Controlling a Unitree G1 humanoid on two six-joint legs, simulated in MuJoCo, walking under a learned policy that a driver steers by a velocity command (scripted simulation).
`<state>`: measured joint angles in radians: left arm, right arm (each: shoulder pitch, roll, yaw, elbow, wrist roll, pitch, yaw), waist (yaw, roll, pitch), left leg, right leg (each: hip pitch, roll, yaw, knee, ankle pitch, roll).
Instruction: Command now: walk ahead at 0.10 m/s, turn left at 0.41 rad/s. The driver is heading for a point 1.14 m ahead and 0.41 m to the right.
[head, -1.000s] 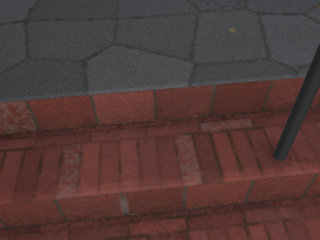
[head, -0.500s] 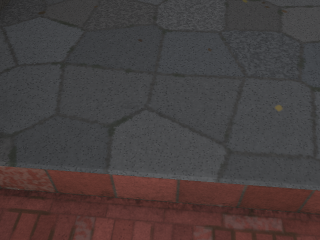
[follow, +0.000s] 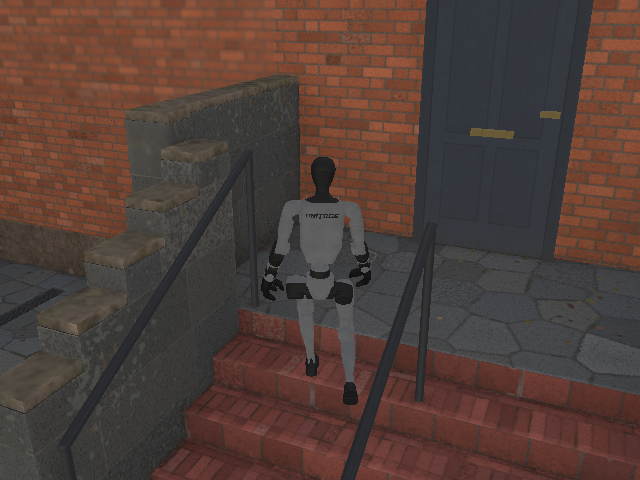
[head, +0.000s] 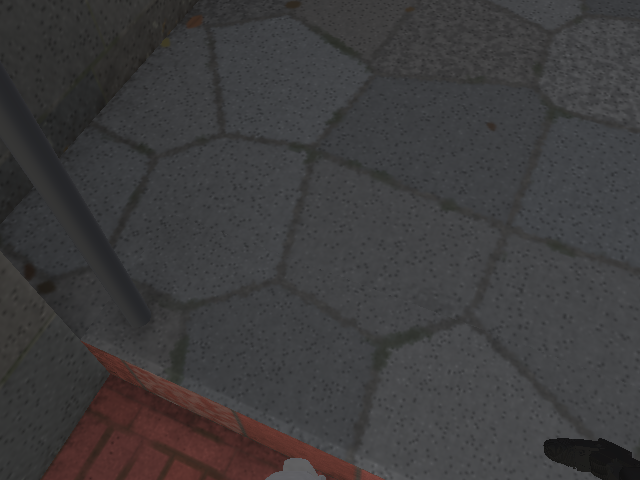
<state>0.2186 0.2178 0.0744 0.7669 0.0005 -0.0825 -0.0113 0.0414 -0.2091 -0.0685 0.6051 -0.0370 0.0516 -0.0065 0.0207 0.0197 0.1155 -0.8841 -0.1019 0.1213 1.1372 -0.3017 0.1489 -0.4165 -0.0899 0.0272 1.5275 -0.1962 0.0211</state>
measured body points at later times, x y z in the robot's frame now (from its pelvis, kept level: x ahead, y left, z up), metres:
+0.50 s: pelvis +0.11 -0.02 +0.11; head +0.11 +0.00 +0.56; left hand +0.22 +0.19 -0.04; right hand +0.21 -0.26 +0.01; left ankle +0.16 +0.04 -0.63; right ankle +0.06 -0.14 -0.55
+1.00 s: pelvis +0.13 -0.03 +0.11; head +0.14 -0.03 +0.56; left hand +0.35 +0.15 +0.01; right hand +0.20 -0.31 +0.02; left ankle +0.17 +0.07 -0.56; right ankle +0.07 -0.12 -0.63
